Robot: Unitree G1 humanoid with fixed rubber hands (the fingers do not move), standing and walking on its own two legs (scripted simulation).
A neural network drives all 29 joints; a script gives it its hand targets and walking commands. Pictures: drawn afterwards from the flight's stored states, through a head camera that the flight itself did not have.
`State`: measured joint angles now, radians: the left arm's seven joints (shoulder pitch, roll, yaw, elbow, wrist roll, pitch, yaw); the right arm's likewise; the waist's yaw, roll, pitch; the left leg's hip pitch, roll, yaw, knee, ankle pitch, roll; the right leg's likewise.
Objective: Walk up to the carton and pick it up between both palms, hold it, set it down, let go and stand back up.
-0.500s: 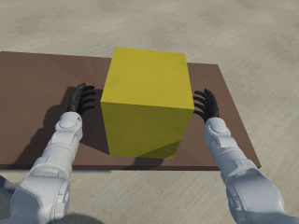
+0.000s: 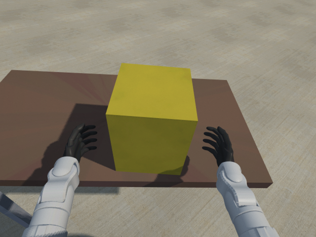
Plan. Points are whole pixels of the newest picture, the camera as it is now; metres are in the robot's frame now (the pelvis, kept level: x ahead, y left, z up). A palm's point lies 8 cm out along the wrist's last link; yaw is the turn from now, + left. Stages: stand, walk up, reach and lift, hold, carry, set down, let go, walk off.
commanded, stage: set down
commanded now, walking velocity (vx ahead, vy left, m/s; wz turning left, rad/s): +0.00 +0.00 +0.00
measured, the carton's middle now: (152, 121) +0.44 +0.03 +0.05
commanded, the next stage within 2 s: none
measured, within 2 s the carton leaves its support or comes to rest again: neither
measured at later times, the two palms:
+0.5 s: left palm (57, 191) +0.22 +0.23 +0.05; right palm (242, 199) +0.21 -0.18 +0.05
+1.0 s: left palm (57, 207) +0.19 +0.23 +0.02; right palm (241, 210) +0.20 -0.18 +0.03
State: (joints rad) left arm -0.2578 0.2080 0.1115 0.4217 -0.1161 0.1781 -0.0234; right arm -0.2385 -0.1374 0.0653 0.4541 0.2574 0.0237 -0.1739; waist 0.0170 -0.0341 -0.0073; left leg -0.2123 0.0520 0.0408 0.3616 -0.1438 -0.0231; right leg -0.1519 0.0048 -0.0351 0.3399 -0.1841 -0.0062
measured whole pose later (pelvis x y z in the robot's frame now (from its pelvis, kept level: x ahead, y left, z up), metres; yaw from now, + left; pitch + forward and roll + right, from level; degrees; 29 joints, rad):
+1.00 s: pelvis +0.02 +0.01 +0.00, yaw -2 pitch -3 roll +0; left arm 0.39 0.27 -0.01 -0.13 -0.19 0.18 0.02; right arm 0.44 -0.12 0.02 -0.13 0.16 0.08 -0.08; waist 0.07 -0.02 0.06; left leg -0.10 0.04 0.07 0.30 -0.15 -0.02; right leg -0.06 0.00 0.02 0.29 -0.18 0.00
